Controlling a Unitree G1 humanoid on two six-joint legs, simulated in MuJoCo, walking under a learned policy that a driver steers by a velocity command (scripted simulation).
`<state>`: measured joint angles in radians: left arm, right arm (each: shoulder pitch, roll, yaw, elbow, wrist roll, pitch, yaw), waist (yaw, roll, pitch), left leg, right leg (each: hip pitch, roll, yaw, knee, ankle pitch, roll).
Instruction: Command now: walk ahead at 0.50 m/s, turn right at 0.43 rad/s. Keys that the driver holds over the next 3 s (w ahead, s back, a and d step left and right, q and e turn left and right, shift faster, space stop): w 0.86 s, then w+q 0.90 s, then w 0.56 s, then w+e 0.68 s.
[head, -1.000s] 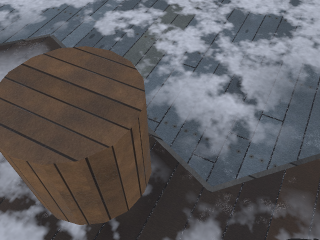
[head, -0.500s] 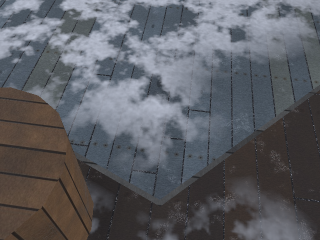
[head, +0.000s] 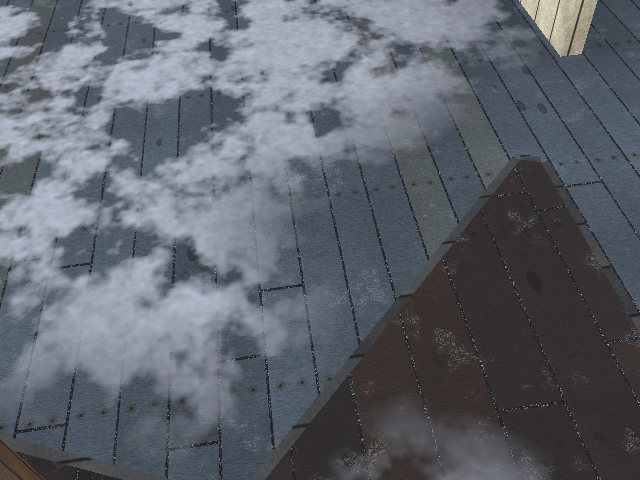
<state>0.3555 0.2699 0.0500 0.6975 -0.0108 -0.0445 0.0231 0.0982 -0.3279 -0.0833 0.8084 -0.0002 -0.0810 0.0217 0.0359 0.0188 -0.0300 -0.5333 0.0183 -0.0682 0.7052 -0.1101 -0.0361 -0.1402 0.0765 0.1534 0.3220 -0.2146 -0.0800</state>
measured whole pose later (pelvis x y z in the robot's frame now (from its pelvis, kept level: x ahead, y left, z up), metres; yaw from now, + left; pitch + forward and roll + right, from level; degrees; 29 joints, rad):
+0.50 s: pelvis +0.24 +0.07 +0.00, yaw -4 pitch +2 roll +1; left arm 0.25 0.30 0.06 0.70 -0.01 -0.07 0.00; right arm 0.33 -0.26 -0.05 0.88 0.01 -0.09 0.02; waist -0.04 -0.05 0.01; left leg -0.10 -0.06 0.01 0.28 -0.21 0.05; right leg -0.62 -0.09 0.04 0.94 -0.21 0.01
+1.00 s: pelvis +0.53 +0.00 +0.00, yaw -2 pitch +1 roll -2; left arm 0.31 0.27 0.06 0.78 0.01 -0.10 -0.03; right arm 0.18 -0.32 -0.05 0.80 0.02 -0.05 0.01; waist 0.03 0.05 0.03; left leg -0.65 0.12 -0.06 0.99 -0.19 -0.01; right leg -0.14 0.06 -0.08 0.29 -0.16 -0.06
